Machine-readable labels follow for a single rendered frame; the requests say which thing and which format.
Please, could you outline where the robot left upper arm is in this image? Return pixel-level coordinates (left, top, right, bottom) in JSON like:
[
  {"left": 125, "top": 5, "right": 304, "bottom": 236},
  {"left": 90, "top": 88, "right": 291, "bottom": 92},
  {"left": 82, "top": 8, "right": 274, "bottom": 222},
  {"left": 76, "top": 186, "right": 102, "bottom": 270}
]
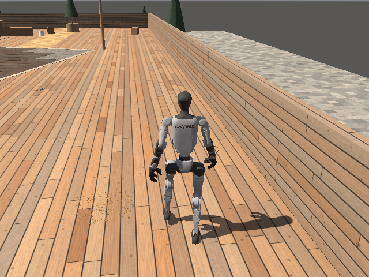
[{"left": 157, "top": 117, "right": 172, "bottom": 149}]

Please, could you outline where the robot right upper arm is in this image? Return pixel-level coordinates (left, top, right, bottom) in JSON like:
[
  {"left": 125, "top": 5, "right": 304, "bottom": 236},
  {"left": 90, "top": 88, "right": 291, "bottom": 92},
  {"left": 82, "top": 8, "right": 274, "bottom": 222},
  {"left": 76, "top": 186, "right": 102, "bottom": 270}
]
[{"left": 197, "top": 116, "right": 212, "bottom": 147}]

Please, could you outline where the robot head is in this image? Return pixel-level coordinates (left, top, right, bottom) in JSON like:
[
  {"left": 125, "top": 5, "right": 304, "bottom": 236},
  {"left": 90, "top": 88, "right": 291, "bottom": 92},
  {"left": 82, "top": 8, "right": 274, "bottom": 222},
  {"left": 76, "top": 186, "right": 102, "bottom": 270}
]
[{"left": 175, "top": 91, "right": 194, "bottom": 119}]

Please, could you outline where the right robot forearm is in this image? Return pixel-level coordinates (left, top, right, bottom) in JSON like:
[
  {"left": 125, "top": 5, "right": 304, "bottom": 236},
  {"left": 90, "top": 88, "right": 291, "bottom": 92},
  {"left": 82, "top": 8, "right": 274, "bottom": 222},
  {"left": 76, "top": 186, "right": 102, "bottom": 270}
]
[{"left": 206, "top": 138, "right": 216, "bottom": 159}]

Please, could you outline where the robot left thigh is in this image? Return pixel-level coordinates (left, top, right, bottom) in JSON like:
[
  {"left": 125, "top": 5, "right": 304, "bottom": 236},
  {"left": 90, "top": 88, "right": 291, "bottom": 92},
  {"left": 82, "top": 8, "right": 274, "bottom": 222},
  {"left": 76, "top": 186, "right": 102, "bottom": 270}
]
[{"left": 165, "top": 160, "right": 177, "bottom": 189}]

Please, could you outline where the right robot hand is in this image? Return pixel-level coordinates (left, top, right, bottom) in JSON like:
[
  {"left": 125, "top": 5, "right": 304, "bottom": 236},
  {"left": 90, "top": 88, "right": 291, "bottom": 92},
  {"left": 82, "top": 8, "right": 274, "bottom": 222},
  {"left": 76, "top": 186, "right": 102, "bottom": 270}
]
[{"left": 204, "top": 157, "right": 217, "bottom": 169}]

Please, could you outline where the left robot forearm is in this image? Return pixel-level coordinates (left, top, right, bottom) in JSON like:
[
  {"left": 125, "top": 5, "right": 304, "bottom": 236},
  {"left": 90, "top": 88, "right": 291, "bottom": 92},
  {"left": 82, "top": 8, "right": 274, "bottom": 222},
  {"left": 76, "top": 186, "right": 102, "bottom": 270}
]
[{"left": 150, "top": 140, "right": 163, "bottom": 169}]

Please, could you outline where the left robot hand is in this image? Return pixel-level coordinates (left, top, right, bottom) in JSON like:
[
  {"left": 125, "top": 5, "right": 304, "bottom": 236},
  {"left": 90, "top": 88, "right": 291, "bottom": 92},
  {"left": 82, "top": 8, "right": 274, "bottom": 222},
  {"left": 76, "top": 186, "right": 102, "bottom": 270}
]
[{"left": 149, "top": 166, "right": 162, "bottom": 182}]

